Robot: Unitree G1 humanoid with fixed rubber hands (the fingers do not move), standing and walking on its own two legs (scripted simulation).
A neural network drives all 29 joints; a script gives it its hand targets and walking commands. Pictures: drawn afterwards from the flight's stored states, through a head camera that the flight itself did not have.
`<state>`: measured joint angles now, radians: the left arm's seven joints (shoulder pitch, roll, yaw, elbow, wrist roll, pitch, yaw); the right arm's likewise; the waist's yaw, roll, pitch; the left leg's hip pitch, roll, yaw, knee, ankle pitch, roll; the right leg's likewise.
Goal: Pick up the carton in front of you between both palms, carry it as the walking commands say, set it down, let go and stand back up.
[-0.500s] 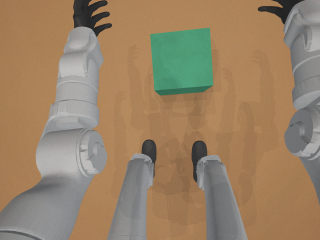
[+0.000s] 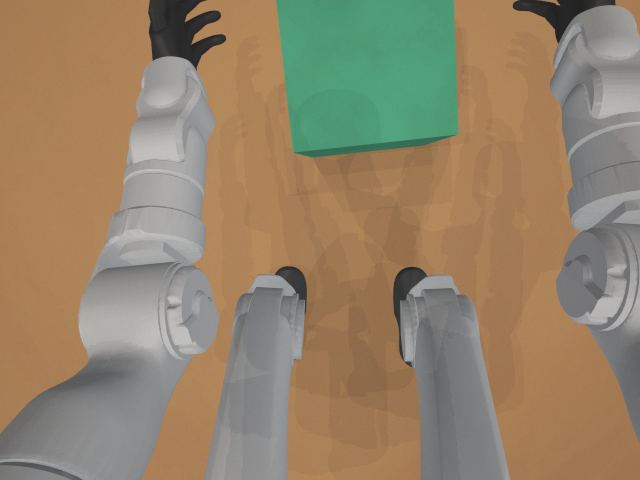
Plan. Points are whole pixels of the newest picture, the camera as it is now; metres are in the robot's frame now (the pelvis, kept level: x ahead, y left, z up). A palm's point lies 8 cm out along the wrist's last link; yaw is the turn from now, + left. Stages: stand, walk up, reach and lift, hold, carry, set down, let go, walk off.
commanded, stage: reach and lift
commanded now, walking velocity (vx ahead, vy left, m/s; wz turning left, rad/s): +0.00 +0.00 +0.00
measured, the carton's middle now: (364, 82) +0.54 -0.03 -0.40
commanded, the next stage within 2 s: none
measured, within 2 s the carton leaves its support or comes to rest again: leaves its support in 1.34 s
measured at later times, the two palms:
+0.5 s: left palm (230, 91) +0.53 +0.16 -0.33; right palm (497, 61) +0.54 -0.21 -0.33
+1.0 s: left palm (254, 87) +0.53 +0.12 -0.32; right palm (478, 58) +0.55 -0.18 -0.32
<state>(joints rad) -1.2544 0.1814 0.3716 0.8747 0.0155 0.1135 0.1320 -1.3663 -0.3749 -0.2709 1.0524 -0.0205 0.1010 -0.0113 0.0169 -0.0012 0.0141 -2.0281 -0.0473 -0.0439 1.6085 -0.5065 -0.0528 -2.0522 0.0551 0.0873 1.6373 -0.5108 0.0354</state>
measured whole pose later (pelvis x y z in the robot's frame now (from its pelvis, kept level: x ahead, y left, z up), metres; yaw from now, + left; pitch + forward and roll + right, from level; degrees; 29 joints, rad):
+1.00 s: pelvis -0.04 +0.00 -0.15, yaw +1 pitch +35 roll +3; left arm -1.62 0.22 0.25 1.10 -0.10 0.11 0.17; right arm -1.72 -0.44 -0.04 1.25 0.13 0.11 -0.04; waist 0.01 0.03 0.49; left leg -2.20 -0.06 -0.03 2.17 -0.58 -0.08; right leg -2.22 0.02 0.06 2.21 -0.59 0.02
